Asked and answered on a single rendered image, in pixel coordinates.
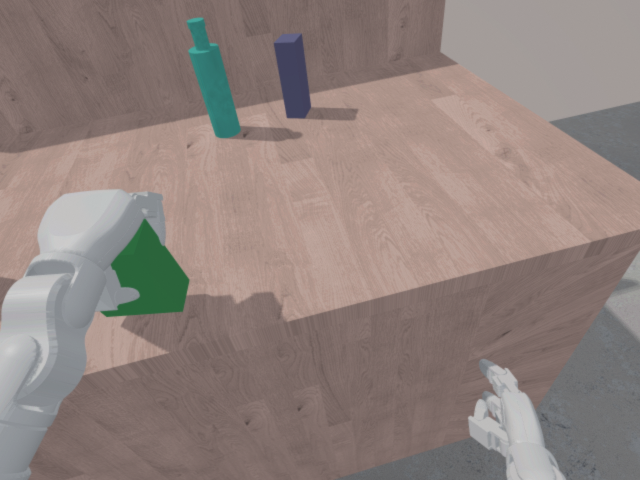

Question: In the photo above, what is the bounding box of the sponge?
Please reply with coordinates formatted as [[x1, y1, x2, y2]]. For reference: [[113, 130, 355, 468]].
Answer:
[[100, 219, 189, 317]]

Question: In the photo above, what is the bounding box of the robot left forearm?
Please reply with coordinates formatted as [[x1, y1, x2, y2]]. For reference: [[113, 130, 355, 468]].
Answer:
[[0, 252, 107, 480]]

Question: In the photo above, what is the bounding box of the robot right hand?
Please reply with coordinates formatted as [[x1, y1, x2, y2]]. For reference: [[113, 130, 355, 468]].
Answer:
[[468, 359, 545, 457]]

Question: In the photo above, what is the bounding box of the robot right forearm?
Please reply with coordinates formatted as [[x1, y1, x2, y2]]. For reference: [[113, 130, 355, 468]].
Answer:
[[506, 442, 566, 480]]

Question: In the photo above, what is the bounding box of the table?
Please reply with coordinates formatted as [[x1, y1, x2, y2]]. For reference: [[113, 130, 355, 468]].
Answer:
[[0, 0, 640, 480]]

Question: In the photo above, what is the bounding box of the robot left hand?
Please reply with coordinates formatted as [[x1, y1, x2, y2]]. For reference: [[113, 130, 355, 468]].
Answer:
[[37, 189, 166, 312]]

